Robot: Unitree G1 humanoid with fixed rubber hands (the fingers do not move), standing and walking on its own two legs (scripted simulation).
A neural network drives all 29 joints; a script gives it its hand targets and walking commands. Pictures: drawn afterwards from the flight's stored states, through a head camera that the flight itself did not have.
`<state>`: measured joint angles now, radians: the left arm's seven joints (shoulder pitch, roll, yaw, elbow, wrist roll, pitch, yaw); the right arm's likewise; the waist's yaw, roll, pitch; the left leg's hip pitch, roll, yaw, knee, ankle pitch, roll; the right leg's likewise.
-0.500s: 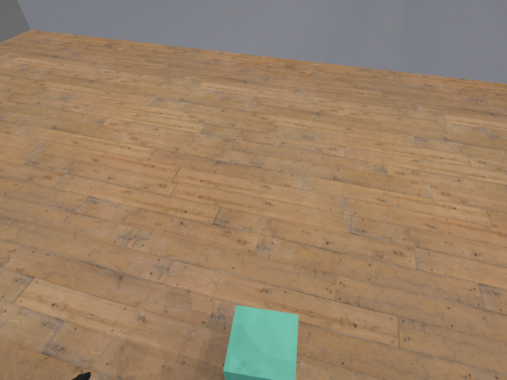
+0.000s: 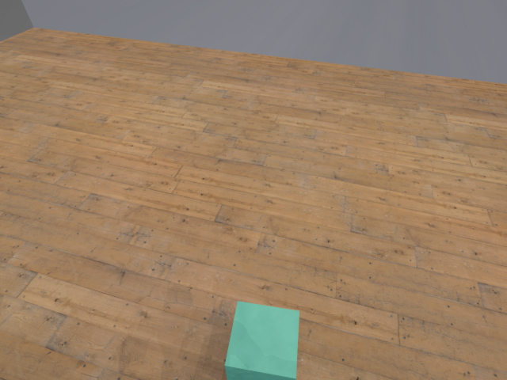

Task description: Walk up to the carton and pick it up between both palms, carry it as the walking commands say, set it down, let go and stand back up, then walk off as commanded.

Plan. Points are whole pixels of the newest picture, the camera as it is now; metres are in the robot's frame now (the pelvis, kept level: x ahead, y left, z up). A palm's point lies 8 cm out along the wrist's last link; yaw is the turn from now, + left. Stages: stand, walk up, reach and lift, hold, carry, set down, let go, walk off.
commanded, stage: stand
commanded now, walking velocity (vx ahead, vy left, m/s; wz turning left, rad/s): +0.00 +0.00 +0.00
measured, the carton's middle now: (263, 349) +0.39 -0.02 -0.66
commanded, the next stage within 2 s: walk off in 0.38 s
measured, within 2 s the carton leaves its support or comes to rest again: neither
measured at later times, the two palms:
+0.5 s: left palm out of the picture +0.09 +0.31 -0.10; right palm out of the picture +0.09 -0.31 -0.11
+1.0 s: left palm out of the picture -0.02 +0.45 -0.13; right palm out of the picture -0.04 -0.19 -0.14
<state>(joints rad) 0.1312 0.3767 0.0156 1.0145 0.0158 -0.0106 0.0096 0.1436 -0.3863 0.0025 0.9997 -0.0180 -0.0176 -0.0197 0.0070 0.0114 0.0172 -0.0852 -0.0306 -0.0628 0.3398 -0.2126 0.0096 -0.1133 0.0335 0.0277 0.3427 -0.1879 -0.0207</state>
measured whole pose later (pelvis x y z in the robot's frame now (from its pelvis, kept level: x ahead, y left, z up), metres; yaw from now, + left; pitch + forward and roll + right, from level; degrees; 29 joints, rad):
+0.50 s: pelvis +0.00 +0.00 +0.00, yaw +0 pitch -2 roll +0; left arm 0.11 0.38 0.01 1.05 0.01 -0.01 0.01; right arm 0.13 -0.39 0.00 1.03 -0.01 -0.02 -0.02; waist 0.01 0.01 0.03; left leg -0.08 -0.03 -0.06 0.32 -0.20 0.01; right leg -0.11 0.03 0.03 0.33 -0.18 -0.02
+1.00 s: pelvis -0.09 +0.12 -0.02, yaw -1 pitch -1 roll +2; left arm 0.13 0.41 0.09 1.00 0.03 0.07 0.05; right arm 0.17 -0.36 -0.06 0.96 -0.03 0.13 0.04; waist 0.02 -0.05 0.13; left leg -0.21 0.02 -0.03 0.53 -0.30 -0.07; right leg -0.39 -0.16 0.15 0.51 -0.14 0.13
